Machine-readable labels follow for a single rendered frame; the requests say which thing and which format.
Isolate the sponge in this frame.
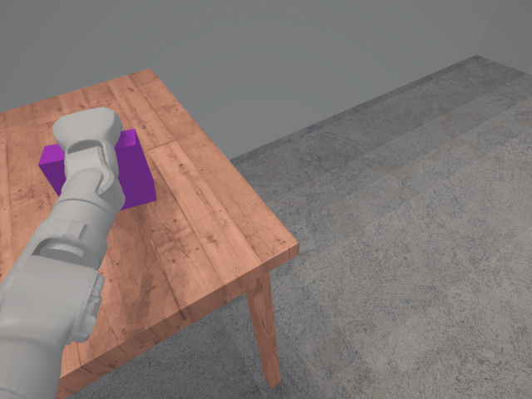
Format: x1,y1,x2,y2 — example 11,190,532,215
38,129,156,210

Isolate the left robot forearm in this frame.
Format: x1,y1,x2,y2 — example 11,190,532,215
0,136,126,312

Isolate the robot left upper arm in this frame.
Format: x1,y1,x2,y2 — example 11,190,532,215
0,254,105,399

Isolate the table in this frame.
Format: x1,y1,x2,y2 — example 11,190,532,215
0,68,299,399

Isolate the robot left hand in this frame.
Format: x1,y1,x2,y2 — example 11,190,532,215
52,107,124,191

